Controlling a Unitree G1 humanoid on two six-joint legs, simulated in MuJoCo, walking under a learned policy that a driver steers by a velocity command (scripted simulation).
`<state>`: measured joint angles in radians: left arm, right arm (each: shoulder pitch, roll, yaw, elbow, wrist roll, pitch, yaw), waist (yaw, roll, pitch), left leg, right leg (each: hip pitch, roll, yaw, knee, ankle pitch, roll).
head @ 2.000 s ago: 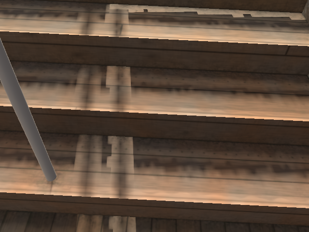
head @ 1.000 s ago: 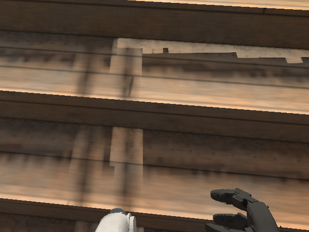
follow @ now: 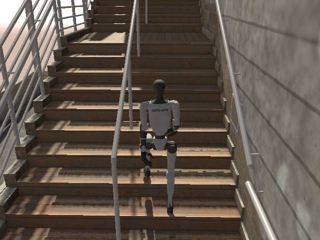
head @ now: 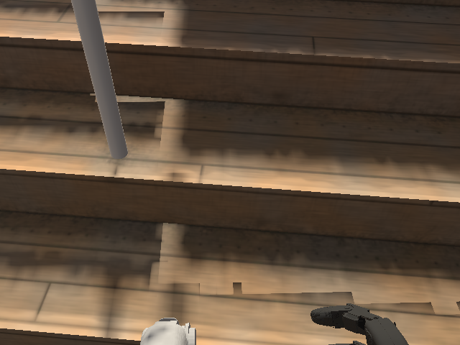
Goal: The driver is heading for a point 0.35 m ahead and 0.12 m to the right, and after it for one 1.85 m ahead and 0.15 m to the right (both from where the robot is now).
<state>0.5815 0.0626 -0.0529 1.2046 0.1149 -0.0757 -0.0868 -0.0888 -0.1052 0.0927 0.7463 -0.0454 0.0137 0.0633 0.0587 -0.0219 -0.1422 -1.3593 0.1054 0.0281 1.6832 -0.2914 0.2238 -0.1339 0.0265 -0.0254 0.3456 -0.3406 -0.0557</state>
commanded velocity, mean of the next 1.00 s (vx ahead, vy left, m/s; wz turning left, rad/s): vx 0.50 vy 0.00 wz -0.32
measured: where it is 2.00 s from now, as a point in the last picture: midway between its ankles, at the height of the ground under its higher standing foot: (358, 37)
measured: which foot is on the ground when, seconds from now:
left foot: up 0.00-0.04, down 0.06-0.70, up 0.72-1.00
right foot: down 0.00-0.12, up 0.14-0.64, down 0.66-1.00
